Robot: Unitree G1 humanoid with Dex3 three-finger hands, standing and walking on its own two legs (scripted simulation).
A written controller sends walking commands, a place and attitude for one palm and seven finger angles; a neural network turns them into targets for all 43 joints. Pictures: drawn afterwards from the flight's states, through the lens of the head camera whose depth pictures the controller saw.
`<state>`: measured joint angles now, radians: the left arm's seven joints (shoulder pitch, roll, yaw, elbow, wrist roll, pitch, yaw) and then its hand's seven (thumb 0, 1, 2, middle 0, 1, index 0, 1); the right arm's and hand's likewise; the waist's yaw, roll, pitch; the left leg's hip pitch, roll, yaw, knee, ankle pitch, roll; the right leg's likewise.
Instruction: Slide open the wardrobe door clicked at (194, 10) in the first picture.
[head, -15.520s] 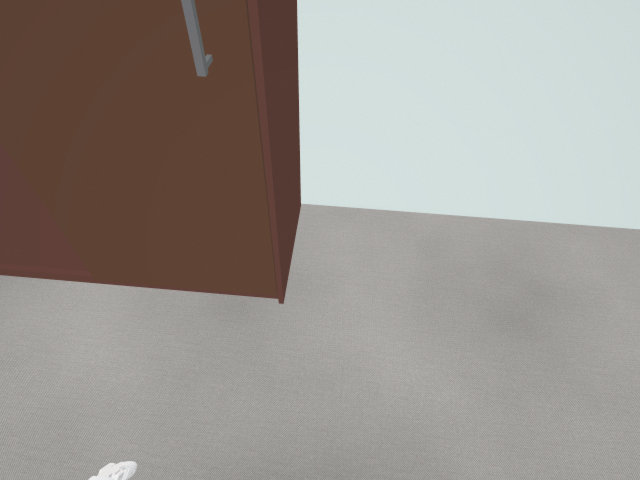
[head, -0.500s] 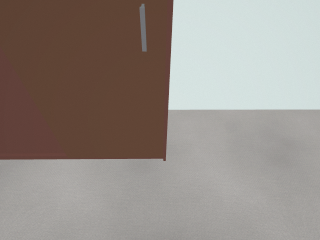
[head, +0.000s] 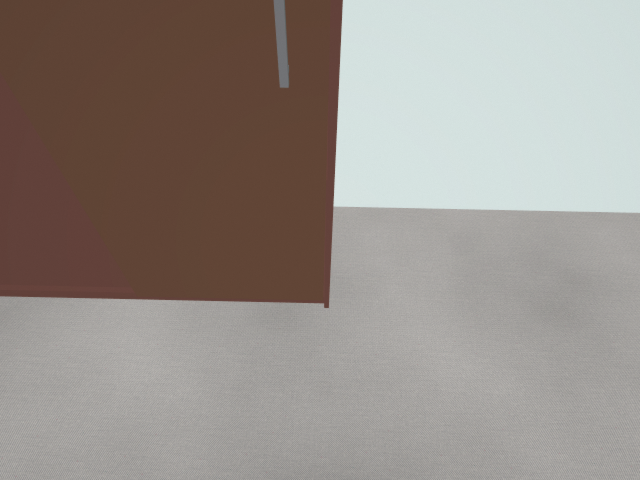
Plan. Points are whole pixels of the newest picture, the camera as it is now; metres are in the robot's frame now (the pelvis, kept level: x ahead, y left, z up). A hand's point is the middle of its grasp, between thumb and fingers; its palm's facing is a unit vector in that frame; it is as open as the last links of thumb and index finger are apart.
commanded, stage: look again from close up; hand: right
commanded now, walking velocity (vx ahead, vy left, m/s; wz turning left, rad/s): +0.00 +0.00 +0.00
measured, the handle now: (283, 40) +0.80 +0.13 +0.19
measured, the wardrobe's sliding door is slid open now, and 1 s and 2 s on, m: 0.00 0.00 0.00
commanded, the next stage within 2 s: shuffle to correct the standing spot in 0.92 s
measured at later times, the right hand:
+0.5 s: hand out of the picture -0.03 -0.11 -0.18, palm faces +0.05 +0.99 -0.14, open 7.4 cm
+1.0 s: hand out of the picture +0.00 -0.12 -0.17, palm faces +0.05 +0.98 -0.19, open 7.4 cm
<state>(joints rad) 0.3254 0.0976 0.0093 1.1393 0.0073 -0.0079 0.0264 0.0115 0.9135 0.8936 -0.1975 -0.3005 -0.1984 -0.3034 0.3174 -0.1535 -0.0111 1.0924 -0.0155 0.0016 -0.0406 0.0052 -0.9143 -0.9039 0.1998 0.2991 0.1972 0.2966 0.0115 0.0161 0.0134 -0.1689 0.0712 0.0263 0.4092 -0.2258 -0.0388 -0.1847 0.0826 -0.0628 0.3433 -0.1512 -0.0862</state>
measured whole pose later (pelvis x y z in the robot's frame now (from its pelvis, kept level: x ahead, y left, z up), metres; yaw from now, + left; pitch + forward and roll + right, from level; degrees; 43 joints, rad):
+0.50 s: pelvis +0.00 +0.03 +0.00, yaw -1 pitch -1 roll +0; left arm 0.29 0.14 0.01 1.13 0.00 -0.01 0.03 0.01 0.92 0.89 -0.19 -0.30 -0.20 -0.30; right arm 0.36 -0.10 0.01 1.13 -0.01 -0.02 -0.04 0.00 -0.90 -0.90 0.20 0.30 0.20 0.30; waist 0.00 0.00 0.02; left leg -0.16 0.03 0.05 0.42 -0.24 0.00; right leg -0.19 0.04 -0.04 0.39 -0.18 -0.04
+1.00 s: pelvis +0.01 +0.05 +0.00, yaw -1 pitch -1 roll +0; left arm 0.30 0.13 0.00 1.14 0.01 -0.01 0.03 0.01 0.91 0.89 -0.20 -0.30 -0.20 -0.30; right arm 0.32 -0.13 0.00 1.10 -0.01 -0.02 -0.04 0.00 -0.91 -0.90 0.20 0.30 0.20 0.30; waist 0.01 0.00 0.03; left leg -0.14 0.00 0.07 0.41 -0.25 0.02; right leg -0.19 0.02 -0.02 0.40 -0.19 -0.02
